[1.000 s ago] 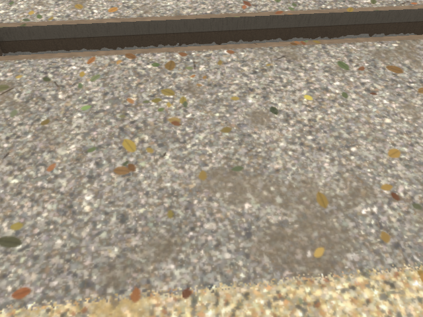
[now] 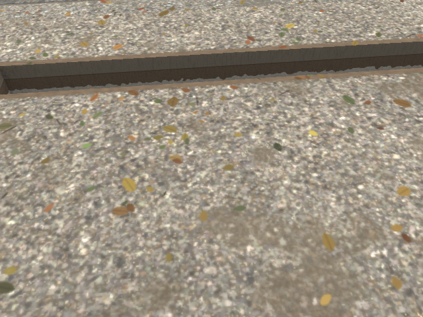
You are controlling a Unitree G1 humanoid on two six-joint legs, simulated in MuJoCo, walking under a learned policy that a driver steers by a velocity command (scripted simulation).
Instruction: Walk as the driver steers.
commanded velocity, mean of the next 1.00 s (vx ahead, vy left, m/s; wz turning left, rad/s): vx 0.42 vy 0.00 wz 0.00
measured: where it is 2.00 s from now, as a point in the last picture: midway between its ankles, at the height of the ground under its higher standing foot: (222, 197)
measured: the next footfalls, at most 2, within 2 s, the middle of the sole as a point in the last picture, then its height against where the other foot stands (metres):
left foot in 0.72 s outside the picture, level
right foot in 1.28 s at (259, 242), level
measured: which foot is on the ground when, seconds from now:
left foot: down 0.00-0.20, up 0.22-0.70, down 0.72-1.00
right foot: down 0.00-0.72, up 0.74-1.00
